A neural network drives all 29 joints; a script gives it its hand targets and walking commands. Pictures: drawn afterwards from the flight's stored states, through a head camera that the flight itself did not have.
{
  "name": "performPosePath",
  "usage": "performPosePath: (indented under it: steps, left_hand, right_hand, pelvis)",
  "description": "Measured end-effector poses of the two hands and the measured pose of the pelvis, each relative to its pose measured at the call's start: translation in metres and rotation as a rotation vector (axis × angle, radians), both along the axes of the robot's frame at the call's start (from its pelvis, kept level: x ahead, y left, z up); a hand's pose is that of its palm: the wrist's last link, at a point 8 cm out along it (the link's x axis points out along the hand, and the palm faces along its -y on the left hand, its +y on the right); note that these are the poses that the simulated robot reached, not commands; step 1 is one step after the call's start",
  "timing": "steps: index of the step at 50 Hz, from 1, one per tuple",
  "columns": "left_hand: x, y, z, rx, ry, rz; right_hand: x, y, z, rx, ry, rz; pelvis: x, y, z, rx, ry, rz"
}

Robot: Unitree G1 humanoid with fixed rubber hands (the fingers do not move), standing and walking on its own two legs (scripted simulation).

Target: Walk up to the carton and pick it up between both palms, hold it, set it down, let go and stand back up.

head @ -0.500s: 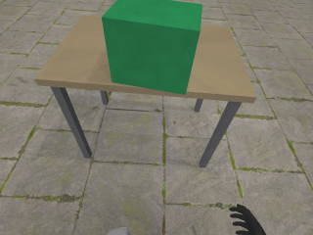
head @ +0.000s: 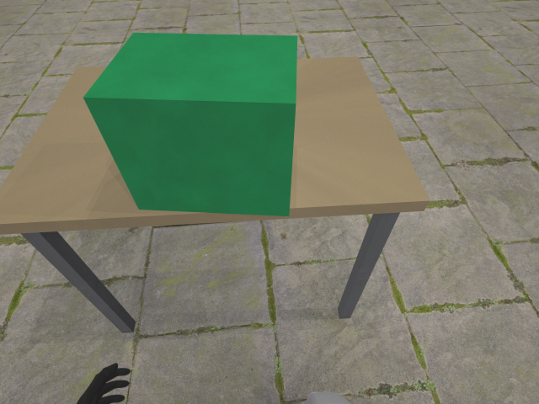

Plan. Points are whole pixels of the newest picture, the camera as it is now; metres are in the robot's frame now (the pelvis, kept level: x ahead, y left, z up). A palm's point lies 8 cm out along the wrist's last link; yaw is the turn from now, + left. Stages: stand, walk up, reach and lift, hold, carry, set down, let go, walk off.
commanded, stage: walk up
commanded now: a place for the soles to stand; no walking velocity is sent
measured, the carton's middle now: (213, 127) +0.58 +0.07 +0.09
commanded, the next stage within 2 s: none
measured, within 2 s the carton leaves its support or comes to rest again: neither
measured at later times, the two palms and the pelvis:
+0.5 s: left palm out of the picture +0.16 +0.30 -0.10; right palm (401, 337) +0.22 -0.22 -0.07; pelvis +0.07 +0.03 +0.00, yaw -1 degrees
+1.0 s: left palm (66, 391) +0.18 +0.30 -0.08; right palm (415, 359) +0.19 -0.24 -0.08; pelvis +0.08 +0.03 +0.01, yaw +0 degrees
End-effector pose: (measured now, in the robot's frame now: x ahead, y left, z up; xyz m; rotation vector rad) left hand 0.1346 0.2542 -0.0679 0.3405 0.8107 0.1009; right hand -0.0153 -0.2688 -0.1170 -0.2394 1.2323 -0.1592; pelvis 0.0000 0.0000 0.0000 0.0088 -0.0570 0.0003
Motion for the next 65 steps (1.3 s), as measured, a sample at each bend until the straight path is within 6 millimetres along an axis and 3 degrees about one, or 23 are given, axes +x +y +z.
performPosePath:
  steps: [6,9,13,16,21,26,36,49,54,59,62,65]
  left_hand:
    - [-0.044,0.024,0.009,0.048,0.167,0.143]
    - [-0.057,0.032,0.007,0.047,0.241,0.177]
    - [-0.053,0.039,-0.008,0.014,0.289,0.177]
    - [-0.035,0.047,-0.026,-0.021,0.279,0.159]
    - [0.002,0.045,-0.037,-0.059,0.231,0.113]
    - [0.023,0.042,-0.031,-0.066,0.171,0.084]
    - [0.038,0.044,-0.011,-0.051,0.123,0.065]
    - [0.048,0.039,-0.009,-0.046,0.116,0.054]
    - [0.03,0.064,-0.006,0.029,0.148,0.116]
    - [0.006,0.105,-0.011,0.052,0.242,0.191]
    - [0.007,0.128,-0.025,0.039,0.283,0.195]
    - [0.022,0.133,-0.03,0.02,0.31,0.172]
  right_hand:
    - [0.107,0.004,0.016,0.023,-0.135,0.101]
    - [0.151,0.013,0.025,0.027,-0.202,0.127]
    - [0.191,0.033,0.029,0.019,-0.255,0.152]
    - [0.209,0.046,0.026,-0.004,-0.282,0.157]
    - [0.224,0.054,0.038,-0.023,-0.322,0.118]
    - [0.233,0.046,0.049,-0.04,-0.358,0.113]
    - [0.223,0.04,0.046,-0.017,-0.34,0.098]
    - [0.201,0.033,0.037,-0.019,-0.261,0.089]
    - [0.207,0.039,0.036,-0.017,-0.207,0.129]
    - [0.24,0.068,0.036,-0.009,-0.218,0.168]
    - [0.259,0.09,0.031,-0.024,-0.258,0.172]
    - [0.263,0.104,0.033,-0.033,-0.273,0.124]
  pelvis:
    - [0.033,0.003,0.017,0.01,0.002,0.006]
    - [0.045,0.007,0.02,0.009,0.011,-0.001]
    - [0.057,0.016,0.015,-0.002,0.014,-0.012]
    - [0.066,0.026,0.004,-0.014,0.011,-0.008]
    - [0.071,0.034,0.003,-0.014,0.014,-0.012]
    - [0.071,0.034,0.005,-0.025,0.021,-0.01]
    - [0.076,0.033,0.012,-0.025,0.035,-0.007]
    - [0.081,0.03,0.013,-0.02,0.039,0.001]
    - [0.096,0.042,0.014,-0.014,0.036,0.019]
    - [0.112,0.068,0.013,-0.016,0.033,0.027]
    - [0.122,0.088,0.002,-0.007,0.025,0.021]
    - [0.129,0.1,0.003,-0.015,0.024,0.009]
